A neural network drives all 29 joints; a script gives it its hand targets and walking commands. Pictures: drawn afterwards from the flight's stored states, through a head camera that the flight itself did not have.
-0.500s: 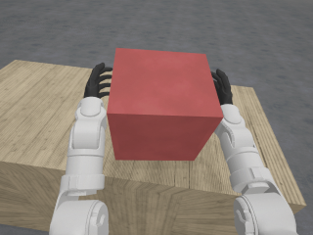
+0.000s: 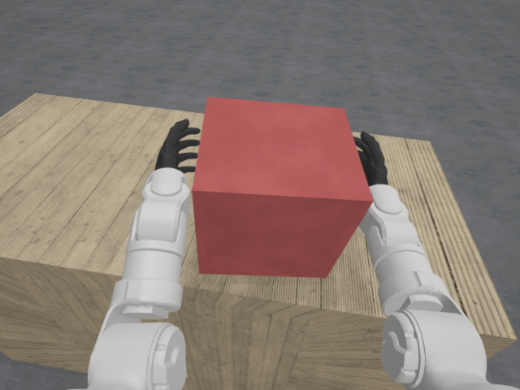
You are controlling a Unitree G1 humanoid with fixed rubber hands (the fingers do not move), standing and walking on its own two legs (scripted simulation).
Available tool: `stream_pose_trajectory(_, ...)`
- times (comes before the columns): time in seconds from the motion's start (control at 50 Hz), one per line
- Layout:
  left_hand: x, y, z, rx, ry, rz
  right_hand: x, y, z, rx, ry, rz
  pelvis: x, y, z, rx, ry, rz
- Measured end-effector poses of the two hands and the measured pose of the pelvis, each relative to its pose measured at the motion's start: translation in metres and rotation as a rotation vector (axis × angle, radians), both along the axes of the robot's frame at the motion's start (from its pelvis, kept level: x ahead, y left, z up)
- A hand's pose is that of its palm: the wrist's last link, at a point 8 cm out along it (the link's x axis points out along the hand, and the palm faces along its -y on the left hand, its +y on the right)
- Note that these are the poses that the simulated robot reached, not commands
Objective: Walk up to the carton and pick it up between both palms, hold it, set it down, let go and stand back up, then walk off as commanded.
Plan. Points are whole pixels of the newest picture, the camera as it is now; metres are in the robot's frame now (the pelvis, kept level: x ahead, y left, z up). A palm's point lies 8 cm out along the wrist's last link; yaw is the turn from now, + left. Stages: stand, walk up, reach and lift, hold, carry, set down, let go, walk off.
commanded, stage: set down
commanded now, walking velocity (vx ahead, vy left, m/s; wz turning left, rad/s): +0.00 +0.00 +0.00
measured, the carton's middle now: (270, 192) +0.41 -0.02 +0.12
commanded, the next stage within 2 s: none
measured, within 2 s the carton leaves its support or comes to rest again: rests again in 1.66 s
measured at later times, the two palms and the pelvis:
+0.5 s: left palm (177, 186) +0.39 +0.13 +0.14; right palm (372, 181) +0.40 -0.18 +0.15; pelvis +0.00 -0.02 +0.00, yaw +1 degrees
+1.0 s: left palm (199, 186) +0.42 +0.10 +0.12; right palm (381, 188) +0.42 -0.21 +0.12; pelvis +0.02 -0.01 +0.00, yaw -1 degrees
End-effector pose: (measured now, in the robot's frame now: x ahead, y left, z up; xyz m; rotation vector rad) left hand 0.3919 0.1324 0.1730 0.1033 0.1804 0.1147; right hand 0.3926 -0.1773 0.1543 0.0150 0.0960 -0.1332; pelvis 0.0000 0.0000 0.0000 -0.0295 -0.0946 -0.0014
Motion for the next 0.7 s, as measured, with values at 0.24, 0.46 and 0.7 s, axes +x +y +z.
stream_pose_trajectory(0.24, 0.013, -0.033, 0.003, 0.002, -0.003, -0.011, 0.009, -0.033, 0.005, 0.019, -0.008, -0.014, 0.006, -0.016, 0.000, 0.003, 0.022, 0.006)
stream_pose_trajectory(0.46, 0.002, -0.011, -0.025, -0.068, 0.054, 0.035, 0.012, -0.011, -0.002, -0.016, 0.048, 0.028, -0.004, -0.024, 0.002, 0.019, 0.045, 0.022)
stream_pose_trajectory(0.7, 0.012, -0.014, -0.027, -0.016, 0.057, 0.008, 0.014, -0.014, -0.015, 0.027, 0.048, 0.006, 0.003, -0.015, 0.001, 0.014, 0.107, 0.023)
